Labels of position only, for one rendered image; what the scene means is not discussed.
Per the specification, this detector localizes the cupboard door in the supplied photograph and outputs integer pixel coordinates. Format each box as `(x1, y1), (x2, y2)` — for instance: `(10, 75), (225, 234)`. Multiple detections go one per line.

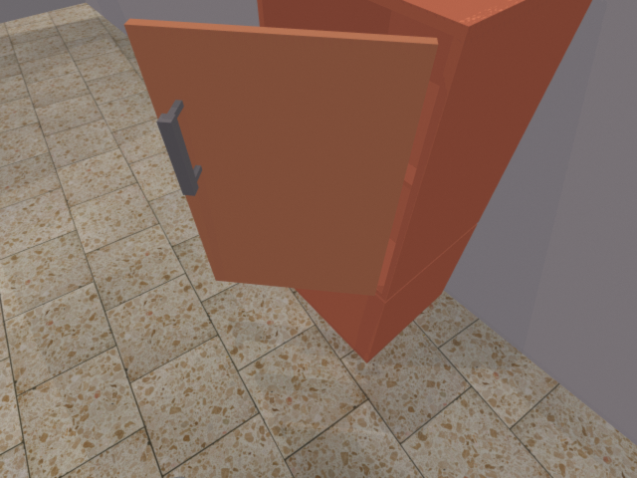
(124, 19), (438, 296)

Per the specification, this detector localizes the handle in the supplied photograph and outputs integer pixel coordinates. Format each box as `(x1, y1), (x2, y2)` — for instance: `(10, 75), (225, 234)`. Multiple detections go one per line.
(157, 100), (202, 196)

